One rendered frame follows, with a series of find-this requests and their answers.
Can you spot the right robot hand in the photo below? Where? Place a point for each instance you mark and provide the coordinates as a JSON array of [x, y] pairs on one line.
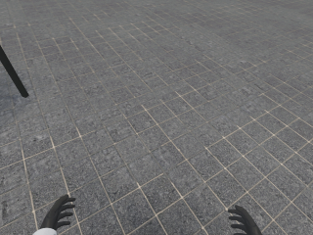
[[248, 225]]

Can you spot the left robot hand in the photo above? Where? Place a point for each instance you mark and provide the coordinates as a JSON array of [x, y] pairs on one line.
[[54, 215]]

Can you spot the table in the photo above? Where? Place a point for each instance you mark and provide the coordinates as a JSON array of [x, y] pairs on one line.
[[12, 73]]

